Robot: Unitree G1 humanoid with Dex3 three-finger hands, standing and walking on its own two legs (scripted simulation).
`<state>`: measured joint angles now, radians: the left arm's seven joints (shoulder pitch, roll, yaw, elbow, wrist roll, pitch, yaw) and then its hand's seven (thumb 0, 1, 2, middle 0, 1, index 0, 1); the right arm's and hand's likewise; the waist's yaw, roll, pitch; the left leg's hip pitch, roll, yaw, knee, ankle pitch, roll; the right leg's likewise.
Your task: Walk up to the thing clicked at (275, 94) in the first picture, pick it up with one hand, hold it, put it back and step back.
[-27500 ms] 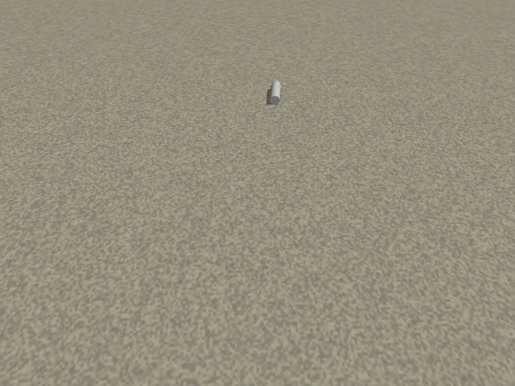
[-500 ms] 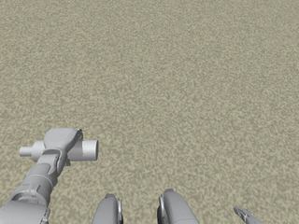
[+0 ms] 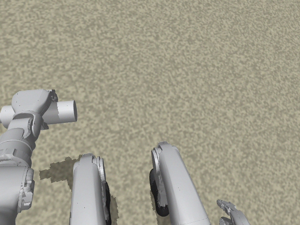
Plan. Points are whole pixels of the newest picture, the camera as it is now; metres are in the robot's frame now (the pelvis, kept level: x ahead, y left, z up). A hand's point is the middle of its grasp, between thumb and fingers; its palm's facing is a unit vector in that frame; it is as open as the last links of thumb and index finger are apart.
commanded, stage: crouch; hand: left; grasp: from above
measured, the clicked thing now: (34, 114) +0.44 +0.27 -0.19
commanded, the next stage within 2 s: lower in 0.94 s
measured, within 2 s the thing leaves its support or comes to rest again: neither
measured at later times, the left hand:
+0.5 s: hand (50, 114) +0.46 +0.25 -0.26, palm faces -0.49 -0.03 -0.87, open 9.6 cm
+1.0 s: hand (54, 113) +0.48 +0.26 -0.31, palm faces -0.48 -0.02 -0.88, open 9.7 cm
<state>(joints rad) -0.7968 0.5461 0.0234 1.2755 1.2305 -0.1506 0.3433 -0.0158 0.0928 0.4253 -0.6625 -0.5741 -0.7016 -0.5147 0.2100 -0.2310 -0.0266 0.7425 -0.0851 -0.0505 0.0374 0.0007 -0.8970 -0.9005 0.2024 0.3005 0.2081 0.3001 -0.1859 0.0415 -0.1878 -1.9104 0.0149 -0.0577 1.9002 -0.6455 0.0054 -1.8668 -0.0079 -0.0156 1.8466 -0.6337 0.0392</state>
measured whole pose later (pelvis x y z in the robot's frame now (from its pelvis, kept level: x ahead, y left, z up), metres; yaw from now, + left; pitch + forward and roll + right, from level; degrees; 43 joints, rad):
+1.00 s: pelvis -0.01 +0.00 -0.13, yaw -4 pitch +36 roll -8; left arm -1.02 0.79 0.11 1.47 1.30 -0.21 0.36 -0.02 0.07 0.41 -0.68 -0.60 -0.72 -0.54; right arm 0.19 -0.27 0.08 0.72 -0.14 -0.04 0.13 0.00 -0.91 -0.90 0.20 0.30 0.21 0.30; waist -0.28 -0.02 -0.03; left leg -2.29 0.01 -0.14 2.34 -0.69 -0.01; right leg -2.22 0.02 -0.06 2.25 -0.66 0.05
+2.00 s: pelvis -0.01 +0.00 -0.18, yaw -8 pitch +32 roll -12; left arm -1.06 0.95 0.13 1.61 1.34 -0.25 0.48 -0.01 0.06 0.44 -0.69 -0.58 -0.72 -0.52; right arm 0.13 -0.30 0.21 0.67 -0.20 -0.10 0.16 0.00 -0.91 -0.90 0.20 0.30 0.21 0.30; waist -0.35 -0.10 0.10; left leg -2.37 0.00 -0.21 2.51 -0.72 -0.01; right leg -2.28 0.04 -0.12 2.36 -0.67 0.06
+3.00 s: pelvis -0.01 +0.00 -0.18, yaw -11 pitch +29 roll -14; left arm -1.11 1.04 0.08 1.69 1.30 -0.23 0.51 0.00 -0.21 0.83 -0.29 -0.91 -0.32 -0.88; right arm 0.12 -0.34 0.29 0.63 -0.22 -0.16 0.19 0.00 -0.90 -0.90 0.20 0.30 0.21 0.30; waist -0.38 -0.12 0.14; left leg -2.36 0.01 -0.25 2.53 -0.71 0.00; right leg -2.25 0.06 -0.15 2.35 -0.64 0.07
